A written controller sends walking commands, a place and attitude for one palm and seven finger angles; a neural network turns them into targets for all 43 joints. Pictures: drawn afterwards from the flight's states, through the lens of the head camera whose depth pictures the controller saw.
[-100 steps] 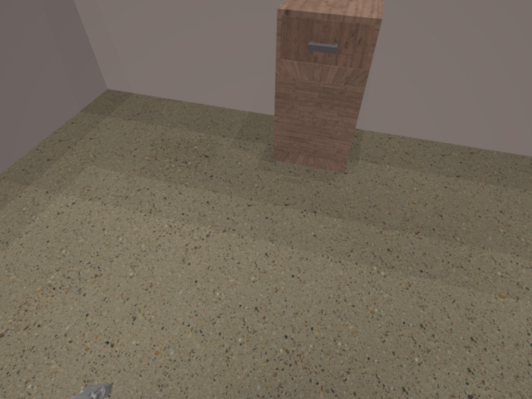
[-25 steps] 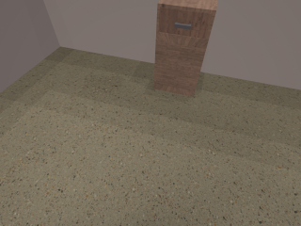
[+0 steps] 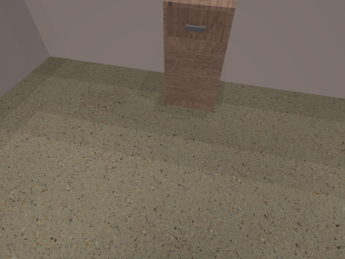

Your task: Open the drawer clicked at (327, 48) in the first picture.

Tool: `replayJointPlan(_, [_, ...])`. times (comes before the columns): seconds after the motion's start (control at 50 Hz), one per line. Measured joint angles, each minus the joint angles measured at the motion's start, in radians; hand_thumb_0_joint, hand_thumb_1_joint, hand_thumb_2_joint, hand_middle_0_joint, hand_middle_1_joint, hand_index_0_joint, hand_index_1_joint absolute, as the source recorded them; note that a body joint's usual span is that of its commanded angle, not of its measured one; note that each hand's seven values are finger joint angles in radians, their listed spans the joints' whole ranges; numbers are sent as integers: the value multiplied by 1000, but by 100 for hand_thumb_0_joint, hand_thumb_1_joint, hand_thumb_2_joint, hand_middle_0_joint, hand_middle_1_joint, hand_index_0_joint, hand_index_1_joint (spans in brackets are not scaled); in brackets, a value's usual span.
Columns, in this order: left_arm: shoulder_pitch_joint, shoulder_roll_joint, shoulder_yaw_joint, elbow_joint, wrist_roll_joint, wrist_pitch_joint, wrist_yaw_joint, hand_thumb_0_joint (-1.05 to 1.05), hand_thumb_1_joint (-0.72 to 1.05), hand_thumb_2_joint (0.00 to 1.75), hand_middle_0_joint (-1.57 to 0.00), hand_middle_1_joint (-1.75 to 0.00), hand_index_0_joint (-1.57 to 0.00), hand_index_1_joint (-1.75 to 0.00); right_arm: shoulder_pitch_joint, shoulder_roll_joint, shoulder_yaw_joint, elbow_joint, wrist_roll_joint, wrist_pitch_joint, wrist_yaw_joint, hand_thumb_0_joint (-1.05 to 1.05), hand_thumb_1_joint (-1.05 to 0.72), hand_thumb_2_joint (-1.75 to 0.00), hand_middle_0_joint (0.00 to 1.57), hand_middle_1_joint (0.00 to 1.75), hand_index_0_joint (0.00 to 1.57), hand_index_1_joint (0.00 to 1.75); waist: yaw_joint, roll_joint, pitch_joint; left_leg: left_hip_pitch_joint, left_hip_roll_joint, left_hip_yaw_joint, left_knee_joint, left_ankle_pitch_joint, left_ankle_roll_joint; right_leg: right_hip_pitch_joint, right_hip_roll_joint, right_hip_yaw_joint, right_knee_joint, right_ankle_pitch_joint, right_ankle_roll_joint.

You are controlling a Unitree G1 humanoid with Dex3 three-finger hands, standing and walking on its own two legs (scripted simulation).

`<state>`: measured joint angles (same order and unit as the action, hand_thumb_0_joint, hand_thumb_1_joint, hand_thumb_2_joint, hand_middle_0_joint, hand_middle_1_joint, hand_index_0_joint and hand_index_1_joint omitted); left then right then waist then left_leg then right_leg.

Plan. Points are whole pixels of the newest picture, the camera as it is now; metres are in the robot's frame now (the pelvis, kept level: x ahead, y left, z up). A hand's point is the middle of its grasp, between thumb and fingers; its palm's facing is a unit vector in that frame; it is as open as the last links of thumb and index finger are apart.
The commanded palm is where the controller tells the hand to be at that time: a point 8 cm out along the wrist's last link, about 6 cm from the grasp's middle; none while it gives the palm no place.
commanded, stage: walk to a spot facing it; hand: left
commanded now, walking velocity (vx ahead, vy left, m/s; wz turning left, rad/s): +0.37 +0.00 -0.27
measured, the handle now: (195, 27) +1.38 +0.00 -0.07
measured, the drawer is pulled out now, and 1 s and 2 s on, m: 0.00 0.00 0.00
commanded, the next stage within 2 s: turn to face it in 1.08 s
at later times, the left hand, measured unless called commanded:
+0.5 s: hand (100, 208) +0.27 +0.25 -0.16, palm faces -0.12 -0.98 -0.18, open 7.4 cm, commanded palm none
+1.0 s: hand (168, 141) +0.55 +0.08 -0.17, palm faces -0.36 -0.92 -0.15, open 7.3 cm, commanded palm none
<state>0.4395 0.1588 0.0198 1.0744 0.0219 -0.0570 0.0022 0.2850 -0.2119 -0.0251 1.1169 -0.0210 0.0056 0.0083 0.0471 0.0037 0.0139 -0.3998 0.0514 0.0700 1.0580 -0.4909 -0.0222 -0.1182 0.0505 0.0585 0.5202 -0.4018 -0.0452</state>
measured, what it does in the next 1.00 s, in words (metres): walks ahead, turning right: left foot, then right foot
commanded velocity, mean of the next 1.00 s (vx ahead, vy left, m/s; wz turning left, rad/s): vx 0.36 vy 0.00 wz -0.31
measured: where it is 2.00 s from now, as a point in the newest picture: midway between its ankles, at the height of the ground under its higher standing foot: (192, 203)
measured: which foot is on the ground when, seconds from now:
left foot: up 0.00-0.20, down 0.22-0.88, up 0.90-1.00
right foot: down 0.00-0.24, up 0.26-0.86, down 0.88-1.00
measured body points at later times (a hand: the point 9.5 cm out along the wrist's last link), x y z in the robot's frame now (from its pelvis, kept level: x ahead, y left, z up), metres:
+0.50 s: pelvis +0.19 +0.07 +0.01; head +0.19 +0.09 +0.46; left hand +0.28 +0.31 -0.15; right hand +0.17 -0.17 -0.13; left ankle +0.20 +0.13 -0.73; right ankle +0.19 -0.07 -0.63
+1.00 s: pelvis +0.39 -0.04 -0.01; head +0.42 -0.04 +0.44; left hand +0.57 +0.12 -0.15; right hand +0.22 -0.18 -0.16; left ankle +0.32 +0.12 -0.62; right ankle +0.40 -0.11 -0.73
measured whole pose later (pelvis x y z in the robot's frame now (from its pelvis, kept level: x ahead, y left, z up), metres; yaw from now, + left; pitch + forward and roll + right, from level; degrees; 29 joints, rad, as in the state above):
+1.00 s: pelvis +0.39 -0.04 -0.01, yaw -23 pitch -1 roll +0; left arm 0.14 0.15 0.06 0.99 -0.01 -0.06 0.00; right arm 0.44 -0.10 -0.04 1.15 -0.01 -0.02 -0.01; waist -0.05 -0.01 0.08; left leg -0.34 0.13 0.11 1.30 -0.40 -0.02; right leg -0.31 0.03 -0.16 0.60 -0.28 -0.09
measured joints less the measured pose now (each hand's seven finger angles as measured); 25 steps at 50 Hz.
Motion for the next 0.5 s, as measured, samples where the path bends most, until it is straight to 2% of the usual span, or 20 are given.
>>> replayJointPlan(0.06, [51,-26,-6,28,4,4,6,1,91,90,-20,-30,-20,-30,-67,5,-9,-42,2,-7,8,2,-91,-90,20,30,20,30,4,-10,19,-102,10,16,-12,66,-8,61,-4,33,-86,22,7])
replayJointPlan(0.12, [83,-42,-9,60,5,11,8,1,91,90,-20,-30,-20,-30,-140,14,-13,-92,8,-18,16,2,-91,-90,19,30,20,30,2,-14,34,-160,20,18,-128,155,-8,115,-8,60,-147,26,21])
replayJointPlan(0.18, [94,-37,-2,84,2,17,8,1,90,90,-20,-30,-20,-30,-194,31,-11,-134,14,-39,21,1,-91,-90,19,30,20,30,1,-26,49,-141,14,25,-299,237,5,165,-17,76,-161,-7,39])
replayJointPlan(0.22, [101,-29,7,92,-3,18,8,1,90,90,-20,-30,-20,-30,-208,39,-5,-156,14,-64,17,1,-91,-90,19,30,20,30,-3,-31,49,-74,3,32,-417,295,17,164,-18,84,-77,-71,45])
replayJointPlan(0.24, [96,-25,13,96,-7,21,7,1,90,90,-20,-30,-20,-30,-212,43,-6,-161,8,-78,12,1,-91,-90,19,30,20,30,-9,-32,50,-65,4,39,-408,326,37,127,-15,75,40,-106,38])
replayJointPlan(0.28, [57,-8,23,92,-11,34,5,1,90,90,-20,-30,-20,-30,-208,56,-4,-162,3,-87,4,1,-91,-90,20,30,20,30,-3,-46,58,-43,2,73,-346,259,80,-3,-18,52,379,-116,14])
replayJointPlan(0.3, [35,1,27,83,-9,38,6,1,91,90,-20,-30,-20,-30,-196,62,-2,-157,2,-84,2,1,-91,-90,20,30,20,30,0,-50,55,-14,2,91,-352,232,92,-69,-24,31,516,-90,7])
replayJointPlan(0.34, [-13,20,36,57,-1,42,1,1,91,90,-20,-30,-20,-30,-161,73,-1,-140,1,-77,-4,1,-91,-90,20,30,20,30,-1,-52,41,48,-3,117,-407,219,98,-193,-49,-25,683,-10,4])
replayJointPlan(0.4, [-88,42,50,2,7,46,-5,1,91,90,-19,-30,-20,-30,-95,80,-19,-112,9,-85,-25,0,-93,-90,20,30,20,30,-10,-52,21,132,-18,144,-511,238,100,-337,-86,-71,735,90,14])
replayJointPlan(0.5, [-179,52,66,-67,11,60,-15,1,91,90,-19,-30,-19,-30,6,45,-30,-65,6,-91,-30,-1,-96,-90,20,30,20,30,-32,-53,-11,240,-47,193,-640,243,107,-491,-129,-70,695,231,39])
